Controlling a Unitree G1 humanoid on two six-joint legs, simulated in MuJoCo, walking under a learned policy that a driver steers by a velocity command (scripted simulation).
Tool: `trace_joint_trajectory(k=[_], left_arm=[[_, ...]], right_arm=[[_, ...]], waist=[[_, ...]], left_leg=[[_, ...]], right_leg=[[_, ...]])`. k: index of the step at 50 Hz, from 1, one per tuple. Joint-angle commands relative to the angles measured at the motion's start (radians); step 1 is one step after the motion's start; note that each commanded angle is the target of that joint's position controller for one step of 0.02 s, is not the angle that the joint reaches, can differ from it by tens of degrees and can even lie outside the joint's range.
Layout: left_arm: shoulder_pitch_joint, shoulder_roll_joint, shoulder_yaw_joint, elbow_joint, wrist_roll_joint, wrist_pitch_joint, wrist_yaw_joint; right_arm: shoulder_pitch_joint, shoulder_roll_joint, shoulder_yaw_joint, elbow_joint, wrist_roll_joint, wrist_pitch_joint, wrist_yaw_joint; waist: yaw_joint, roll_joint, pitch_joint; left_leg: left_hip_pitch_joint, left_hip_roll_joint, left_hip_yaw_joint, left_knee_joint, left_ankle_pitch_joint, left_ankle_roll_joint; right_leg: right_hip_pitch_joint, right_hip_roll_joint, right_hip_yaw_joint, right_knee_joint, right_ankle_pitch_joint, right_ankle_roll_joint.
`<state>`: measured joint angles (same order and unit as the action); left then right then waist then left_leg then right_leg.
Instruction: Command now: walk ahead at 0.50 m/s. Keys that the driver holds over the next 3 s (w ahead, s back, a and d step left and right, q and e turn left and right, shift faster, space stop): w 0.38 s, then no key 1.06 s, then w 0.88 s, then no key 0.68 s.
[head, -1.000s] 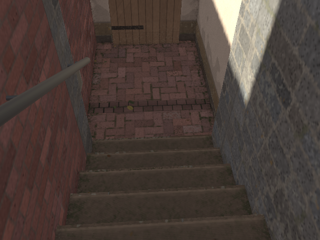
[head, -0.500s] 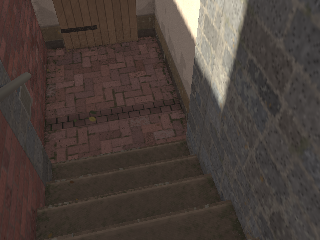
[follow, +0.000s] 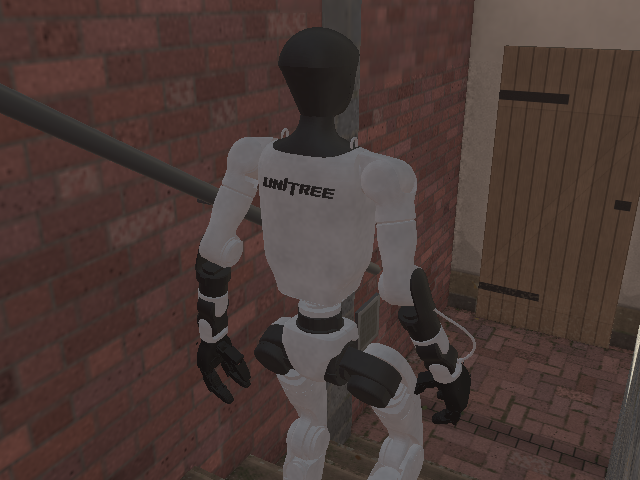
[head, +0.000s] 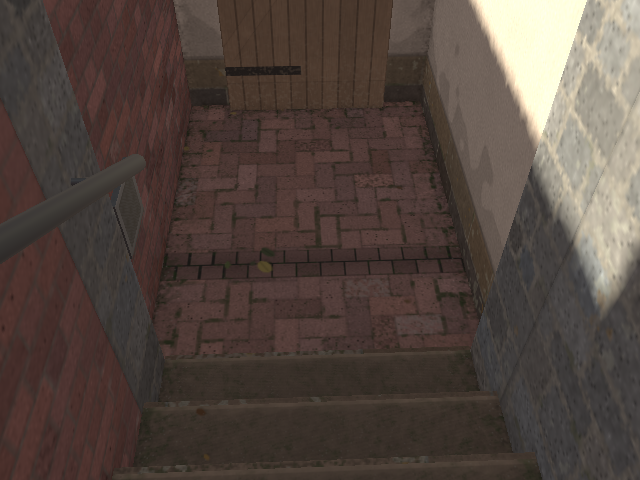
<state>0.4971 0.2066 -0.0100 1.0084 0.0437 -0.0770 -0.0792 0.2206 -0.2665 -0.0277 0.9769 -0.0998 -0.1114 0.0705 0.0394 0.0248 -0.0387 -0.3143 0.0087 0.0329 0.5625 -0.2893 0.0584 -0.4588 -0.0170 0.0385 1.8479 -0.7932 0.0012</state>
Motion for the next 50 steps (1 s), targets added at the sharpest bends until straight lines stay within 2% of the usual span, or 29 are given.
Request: trace_joint_trajectory(k=[1,3,4,6,7,8,10,13,17,19,20,21,22,23,25,26,28,30,31,33,36,39,41,43,45,46,47,48,50], left_arm=[[-0.157,0.064,0.025,-0.153,-0.011,-0.044,0.023],[-0.167,-0.006,0.001,-0.133,0.054,-0.035,0.046],[-0.177,0.005,0.01,-0.097,0.065,-0.027,0.031],[-0.146,-0.005,0.002,-0.07,0.059,-0.006,-0.002],[-0.065,-0.003,0.001,-0.048,0.055,-0.019,-0.006],[-0.175,0.028,-0.003,-0.077,0.079,-0.026,-0.007],[-0.383,0.053,-0.01,-0.129,0.064,-0.025,0.03],[-0.404,0.096,-0.006,-0.16,0.057,0.01,0.019],[-0.488,0.079,-0.019,-0.201,0.041,0.002,0.024],[-0.044,0.192,0.038,-0.06,0.009,-0.018,0.039],[0.322,0.276,0.083,0.015,0.041,-0.007,0.027],[0.276,0.361,0.107,0.0,0.049,0.012,-0.004],[0.258,0.315,0.117,-0.008,0.08,0.022,-0.01],[0.104,0.25,0.099,-0.048,0.09,0.022,-0.004],[-0.188,0.018,0.012,-0.111,0.054,-0.011,0.019],[-0.19,0.033,0.018,-0.107,0.048,-0.032,0.035],[-0.106,0.118,0.033,-0.085,0.038,-0.053,0.036],[-0.075,0.158,0.045,-0.065,0.077,-0.06,0.019],[-0.108,0.139,0.036,-0.069,0.075,-0.062,0.01],[0.09,0.058,0.021,0.025,0.041,-0.066,0.061],[0.3,-0.042,-0.007,0.094,0.007,-0.035,0.102],[0.022,0.034,-0.008,0.018,0.06,-0.005,0.036],[-0.123,0.098,0.003,-0.026,0.041,-0.02,0.01],[-0.021,0.121,0.011,0.03,0.008,-0.006,0.039],[0.052,0.228,0.054,0.05,0.014,0.023,0.006],[0.195,0.098,0.039,0.07,0.004,0.02,-0.028],[0.325,-0.068,0.007,0.077,-0.029,0.001,-0.017],[0.092,0.032,0.036,-0.034,-0.073,0.004,-0.017],[-0.051,-0.037,0.005,-0.09,-0.065,-0.002,-0.005]], right_arm=[[0.365,-0.092,-0.02,0.079,-0.004,0.028,-0.012],[0.168,0.089,0.05,0.016,-0.021,0.005,-0.028],[0.118,0.098,0.059,-0.011,0.012,-0.005,-0.038],[0.251,-0.021,0.034,0.051,0.012,-0.017,-0.025],[0.265,-0.051,0.028,0.042,-0.001,-0.02,-0.019],[0.311,0.012,0.042,0.052,-0.005,-0.033,-0.044],[0.343,0.061,0.07,0.045,0.027,-0.041,-0.072],[0.283,-0.019,0.065,0.031,0.002,-0.017,-0.024],[0.388,-0.046,0.052,0.074,0.046,0.008,-0.049],[0.369,-0.076,0.036,0.096,-0.011,0.04,0.012],[0.495,0.053,0.059,0.136,0.004,0.029,0.055],[0.53,0.082,0.044,0.077,0.062,0.015,0.068],[0.336,0.013,0.028,-0.011,0.103,0.008,0.041],[0.209,0.017,0.036,-0.068,0.1,0.006,0.003],[0.222,0.058,0.036,-0.063,0.069,0.01,-0.056],[0.24,0.072,0.024,-0.031,0.051,0.013,-0.056],[0.256,0.084,0.013,0.025,0.025,0.03,-0.013],[0.344,0.102,0.021,0.061,0.033,0.024,0.005],[0.352,0.07,0.007,0.057,0.029,0.02,-0.003],[0.059,-0.009,-0.014,-0.052,0.007,0.037,-0.025],[-0.06,0.063,0.027,-0.043,0.032,0.052,-0.022],[0.04,0.034,0.032,-0.009,0.032,0.07,0.0],[0.045,-0.029,0.005,-0.012,0.057,0.068,0.002],[-0.043,-0.037,0.002,-0.03,0.068,0.074,-0.01],[0.113,-0.133,-0.04,-0.011,0.099,0.061,-0.02],[0.218,-0.211,-0.067,0.006,0.06,0.046,-0.025],[0.334,-0.29,-0.083,0.026,0.057,0.045,0.007],[0.362,-0.187,-0.05,0.035,0.037,0.039,0.046],[0.15,-0.087,0.002,-0.003,0.109,0.04,0.073]], waist=[[-0.144,-0.068,0.025],[-0.004,-0.052,0.158],[-0.013,-0.04,0.208],[-0.006,0.059,0.096],[0.013,0.002,0.085],[-0.064,-0.018,0.045],[-0.129,-0.065,0.053],[-0.072,0.014,0.118],[-0.148,-0.003,0.148],[0.03,-0.069,0.053],[0.117,-0.314,-0.188],[0.021,-0.327,-0.334],[0.09,-0.169,-0.229],[0.059,-0.047,-0.107],[-0.137,0.06,0.016],[-0.164,-0.071,0.11],[-0.124,-0.098,0.077],[-0.153,-0.08,0.015],[-0.172,-0.068,-0.002],[-0.007,-0.086,0.01],[0.092,0.036,0.043],[-0.048,-0.054,0.096],[-0.078,-0.045,0.103],[-0.002,-0.025,0.13],[-0.054,0.044,0.029],[-0.056,0.153,-0.185],[-0.05,0.327,-0.317],[-0.119,0.118,-0.277],[-0.029,0.01,-0.081]], left_leg=[[0.479,0.388,-0.46,-0.041,0.409,0.316],[-0.041,0.28,-0.29,-0.145,0.386,0.252],[-0.215,0.242,-0.194,-0.189,0.408,0.261],[-0.299,0.194,-0.206,-0.092,0.368,0.293],[-0.35,0.176,-0.171,-0.013,0.408,0.278],[-0.102,0.163,-0.191,0.039,0.286,0.232],[-0.081,0.122,-0.179,0.156,0.055,0.177],[-0.39,0.132,-0.207,0.128,-0.12,0.199],[0.009,0.159,-0.308,0.338,0.057,0.199],[-0.11,0.073,-0.173,0.736,0.259,0.123],[-0.399,-0.071,-0.106,1.287,-0.153,0.003],[-0.66,-0.092,-0.052,1.551,-0.558,-0.049],[-0.89,-0.048,-0.052,1.51,-0.538,-0.083],[-0.943,0.047,-0.104,1.388,-0.355,-0.07],[-0.618,0.164,-0.183,0.88,0.068,-0.047],[-0.457,0.152,-0.099,0.8,0.124,-0.04],[-0.304,0.111,-0.014,0.627,0.353,-0.078],[-0.179,0.096,-0.02,0.669,0.435,-0.1],[-0.156,0.093,-0.024,0.669,0.399,-0.108],[-0.709,0.182,-0.191,0.443,0.448,-0.133],[-0.817,0.203,-0.191,0.059,0.687,-0.158],[-0.088,0.084,-0.044,0.192,0.707,-0.117],[-0.02,0.093,-0.052,0.106,0.567,-0.139],[-0.021,0.098,-0.047,-0.195,0.488,-0.117],[0.279,0.057,0.017,-0.26,0.661,0.025],[0.604,0.179,-0.041,-0.01,1.244,0.178],[0.83,0.366,-0.192,0.059,1.457,0.363],[0.707,0.373,-0.338,0.005,1.217,0.275],[0.335,0.354,-0.324,-0.134,0.548,0.15]], right_leg=[[-0.789,-0.102,0.077,-0.04,0.309,-0.035],[-0.507,-0.217,0.136,-0.504,0.648,-0.09],[-0.353,-0.193,0.07,-0.727,0.829,-0.078],[-0.216,-0.132,0.001,-0.652,0.911,-0.055],[-0.145,-0.091,-0.032,-0.634,0.928,-0.036],[-0.363,-0.147,0.059,-0.856,1.116,-0.023],[-0.332,-0.146,0.051,-1.198,1.372,-0.003],[0.044,-0.071,-0.057,-1.119,1.18,0.006],[0.005,-0.059,-0.072,-1.472,0.911,-0.023],[0.51,-0.043,-0.134,-1.57,1.141,-0.076],[1.007,-0.219,-0.023,-1.279,1.841,-0.303],[1.196,-0.382,0.16,-1.129,2.177,-0.444],[1.144,-0.445,0.288,-1.208,1.901,-0.48],[0.885,-0.45,0.298,-1.29,1.505,-0.413],[0.247,-0.31,0.114,-1.396,1.273,-0.296],[0.016,-0.23,0.031,-1.425,1.318,-0.257],[-0.122,-0.16,-0.058,-1.412,1.291,-0.312],[-0.184,-0.162,-0.036,-1.303,1.248,-0.303],[-0.194,-0.171,-0.028,-1.268,1.241,-0.286],[0.324,-0.29,0.175,-1.162,1.078,-0.302],[0.413,-0.252,0.187,-1.004,0.856,-0.249],[-0.345,-0.153,0.104,-1.075,0.458,-0.219],[-0.331,-0.185,0.13,-0.996,0.394,-0.181],[-0.13,-0.228,0.19,-0.908,0.425,-0.172],[-0.081,-0.172,0.137,-0.689,0.613,-0.135],[-0.222,-0.056,-0.022,-0.315,0.477,-0.036],[-0.447,0.083,-0.125,0.137,-0.181,0.08],[-0.538,0.033,-0.052,0.152,-0.173,0.101],[-0.522,-0.038,-0.005,0.002,-0.108,0.118]])
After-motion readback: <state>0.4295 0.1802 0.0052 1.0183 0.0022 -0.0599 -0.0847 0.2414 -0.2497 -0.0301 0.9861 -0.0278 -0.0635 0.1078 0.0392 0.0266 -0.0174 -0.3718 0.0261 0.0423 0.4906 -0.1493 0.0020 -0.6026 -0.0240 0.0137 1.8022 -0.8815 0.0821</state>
